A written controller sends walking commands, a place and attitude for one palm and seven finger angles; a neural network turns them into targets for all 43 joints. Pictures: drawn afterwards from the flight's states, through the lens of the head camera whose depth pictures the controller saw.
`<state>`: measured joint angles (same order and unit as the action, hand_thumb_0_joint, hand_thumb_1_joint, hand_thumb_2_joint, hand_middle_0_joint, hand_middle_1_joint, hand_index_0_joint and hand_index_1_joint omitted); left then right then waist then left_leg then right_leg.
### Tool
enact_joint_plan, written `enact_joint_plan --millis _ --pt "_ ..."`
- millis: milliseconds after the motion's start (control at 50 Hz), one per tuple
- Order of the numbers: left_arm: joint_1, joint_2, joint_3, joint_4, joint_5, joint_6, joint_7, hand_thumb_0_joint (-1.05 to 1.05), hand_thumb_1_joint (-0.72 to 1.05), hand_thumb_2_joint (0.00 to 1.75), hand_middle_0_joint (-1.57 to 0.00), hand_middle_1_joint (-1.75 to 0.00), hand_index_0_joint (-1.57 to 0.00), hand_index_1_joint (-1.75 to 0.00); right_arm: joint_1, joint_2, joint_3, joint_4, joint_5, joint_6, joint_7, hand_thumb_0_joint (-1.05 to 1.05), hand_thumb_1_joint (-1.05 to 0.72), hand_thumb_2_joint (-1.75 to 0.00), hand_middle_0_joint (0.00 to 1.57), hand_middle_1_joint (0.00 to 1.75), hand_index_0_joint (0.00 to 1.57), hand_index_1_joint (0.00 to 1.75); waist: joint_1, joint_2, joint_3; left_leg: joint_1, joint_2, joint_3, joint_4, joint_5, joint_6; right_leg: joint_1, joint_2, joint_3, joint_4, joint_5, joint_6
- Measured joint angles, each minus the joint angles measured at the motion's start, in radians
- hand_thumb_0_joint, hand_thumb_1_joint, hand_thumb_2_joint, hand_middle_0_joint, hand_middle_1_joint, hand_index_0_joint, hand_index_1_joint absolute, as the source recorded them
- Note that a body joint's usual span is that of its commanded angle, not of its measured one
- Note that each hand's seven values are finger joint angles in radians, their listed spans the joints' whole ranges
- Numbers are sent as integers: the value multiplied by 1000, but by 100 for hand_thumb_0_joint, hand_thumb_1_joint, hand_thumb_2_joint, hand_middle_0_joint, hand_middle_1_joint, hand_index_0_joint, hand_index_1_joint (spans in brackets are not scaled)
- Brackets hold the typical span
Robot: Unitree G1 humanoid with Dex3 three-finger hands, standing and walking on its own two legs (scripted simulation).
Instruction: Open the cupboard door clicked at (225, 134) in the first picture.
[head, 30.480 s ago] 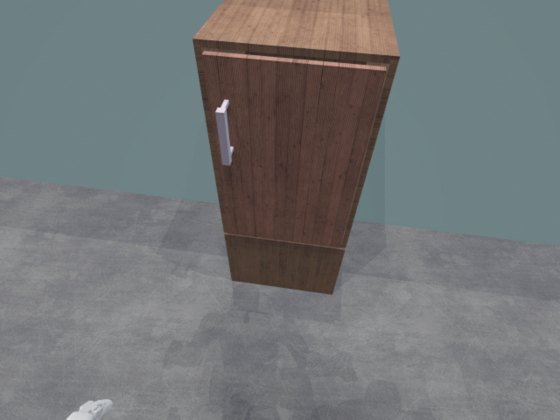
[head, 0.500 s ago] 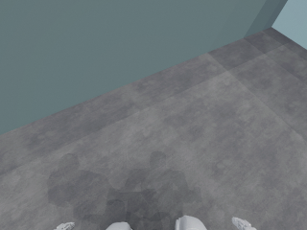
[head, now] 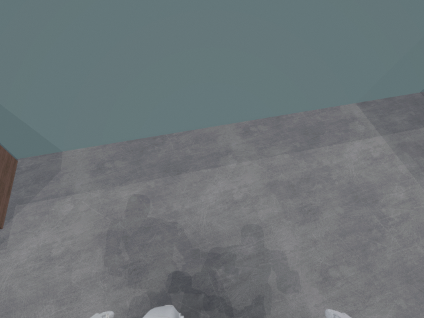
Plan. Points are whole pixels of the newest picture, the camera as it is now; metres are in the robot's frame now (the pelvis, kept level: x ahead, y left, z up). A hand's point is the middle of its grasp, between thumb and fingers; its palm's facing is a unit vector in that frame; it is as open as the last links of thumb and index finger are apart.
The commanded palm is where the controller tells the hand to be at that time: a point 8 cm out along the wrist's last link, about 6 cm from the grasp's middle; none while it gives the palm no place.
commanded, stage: turn to face it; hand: left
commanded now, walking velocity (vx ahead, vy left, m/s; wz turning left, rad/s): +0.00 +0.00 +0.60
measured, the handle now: out of the picture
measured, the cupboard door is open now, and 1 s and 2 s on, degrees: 50 50 50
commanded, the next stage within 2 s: take the last steps up to it in 1.80 s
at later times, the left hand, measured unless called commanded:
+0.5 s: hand out of the picture +0.06 +0.18 -0.14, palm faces +0.28 -0.91 -0.30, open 7.4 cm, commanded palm none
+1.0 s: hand out of the picture -0.01 +0.20 -0.16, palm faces +0.59 -0.77 -0.25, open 7.4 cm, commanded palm none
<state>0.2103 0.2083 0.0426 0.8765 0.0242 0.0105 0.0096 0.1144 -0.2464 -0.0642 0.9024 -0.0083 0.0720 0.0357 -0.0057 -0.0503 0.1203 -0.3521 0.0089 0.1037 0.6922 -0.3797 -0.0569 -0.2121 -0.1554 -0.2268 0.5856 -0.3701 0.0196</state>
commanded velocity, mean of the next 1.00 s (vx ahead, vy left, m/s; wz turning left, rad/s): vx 0.00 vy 0.00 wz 0.60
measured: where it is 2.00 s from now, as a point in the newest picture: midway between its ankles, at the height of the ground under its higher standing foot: outside the picture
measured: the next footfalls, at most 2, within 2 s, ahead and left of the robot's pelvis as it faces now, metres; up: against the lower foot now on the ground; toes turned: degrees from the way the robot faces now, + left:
left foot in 0.04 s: +0.05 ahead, +0.12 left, +0.00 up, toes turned +7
right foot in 0.38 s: +0.08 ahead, -0.15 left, +0.00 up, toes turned +10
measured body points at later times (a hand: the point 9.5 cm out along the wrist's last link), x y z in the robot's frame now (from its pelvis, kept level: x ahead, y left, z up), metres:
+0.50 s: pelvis +0.03 -0.05 +0.00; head +0.08 -0.06 +0.45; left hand +0.05 +0.22 -0.12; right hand +0.17 -0.29 -0.16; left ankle -0.04 +0.08 -0.66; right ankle +0.04 -0.15 -0.73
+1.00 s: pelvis +0.05 -0.03 +0.00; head +0.08 +0.02 +0.45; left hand -0.04 +0.24 -0.14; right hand +0.28 -0.18 -0.12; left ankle +0.00 +0.05 -0.73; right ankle +0.12 -0.18 -0.66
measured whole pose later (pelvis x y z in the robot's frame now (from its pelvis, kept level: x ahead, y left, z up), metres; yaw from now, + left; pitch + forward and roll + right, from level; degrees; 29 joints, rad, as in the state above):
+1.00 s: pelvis +0.05 -0.03 +0.00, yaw +35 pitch +1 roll -1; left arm 0.15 0.27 0.08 0.89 0.02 0.06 0.00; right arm 0.14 -0.22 -0.04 0.90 -0.02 0.03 0.00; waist 0.01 -0.04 0.10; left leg -0.29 -0.03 -0.02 0.52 -0.25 0.04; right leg -0.49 -0.09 -0.01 1.08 -0.42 0.09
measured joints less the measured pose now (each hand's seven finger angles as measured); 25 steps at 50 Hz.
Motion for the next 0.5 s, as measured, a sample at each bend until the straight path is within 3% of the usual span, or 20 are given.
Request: enact_joint_plan --millis 20,40,80,120,180,280,380,400,440,500 --pt "11 5 3 3 -4 2 -2 0 90 90 -21 -30 -21 -30 -1 -2 3 -8 -1 -7 1 1 -91 -90 20 30 20 30 2 -1 -5 32 -2 5 -75 73 11 -13 -7 -11 42 -25 7" --pt "20 10 7 7 -8 8 -5 0 90 90 -21 -30 -21 -30 0 -6 3 -17 -4 -18 1 1 -91 -90 20 30 20 30 1 5 -15 41 -1 -5 -105 120 55 -45 -9 -10 113 -52 20" --pt "6 34 16 24 -11 36 -1 0 90 90 -21 -30 -21 -30 -9 8 5 -22 -8 -32 -7 1 -91 -90 20 30 20 30 5 -17 -6 14 -17 -20 -46 76 95 -130 0 79 315 -165 44" --pt "-10 49 26 37 -8 57 3 0 90 90 -21 -30 -20 -30 -2 18 12 -26 -11 -37 -16 1 -91 -90 20 30 20 30 9 -21 -7 15 -20 -41 -47 58 94 -201 25 138 459 -171 55" --pt "-35 57 34 37 -6 62 -2 1 91 90 -20 -30 -20 -29 15 23 17 -21 -12 -37 -30 0 -91 -90 20 30 20 30 12 -3 -13 33 -21 -80 -103 91 76 -264 47 182 528 -96 65" --pt "-59 57 35 9 -9 52 -8 0 91 90 -20 -30 -20 -29 40 21 18 -4 -15 -29 -30 0 -91 -90 21 30 20 30 10 33 -22 51 -21 -140 -164 130 62 -253 72 209 384 -65 67" --pt "-63 50 27 -19 -12 28 -9 0 91 90 -20 -30 -20 -29 60 12 4 4 -11 -12 -26 1 -91 -90 21 30 20 30 -4 63 -38 15 -30 -202 -113 108 25 -116 110 197 55 18 54" --pt "-60 46 26 -23 -8 15 -5 0 91 90 -20 -30 -20 -29 60 8 -2 6 -6 -8 -26 1 -91 -90 21 30 20 30 -1 65 -39 -8 -35 -204 -62 60 25 -106 108 188 21 74 19" --pt "-57 26 14 -22 -4 6 2 0 91 90 -20 -30 -20 -29 54 -8 -16 14 -3 4 -24 1 -91 -90 21 30 20 30 -9 85 -29 -74 -43 -194 145 -77 25 -97 101 155 43 51 -22" --pt "-35 -2 2 -21 -5 7 8 0 91 90 -20 -30 -20 -30 48 -22 -27 25 -8 16 -15 1 -91 -90 21 30 20 30 -15 85 -28 -151 -36 -140 416 -76 11 -54 79 114 -6 37 -33"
